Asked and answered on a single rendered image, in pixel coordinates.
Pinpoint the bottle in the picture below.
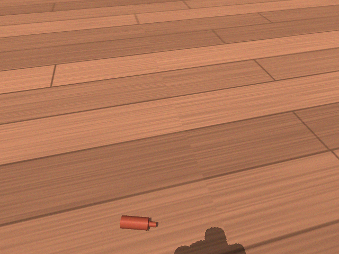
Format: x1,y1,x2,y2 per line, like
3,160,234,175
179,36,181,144
120,215,157,231

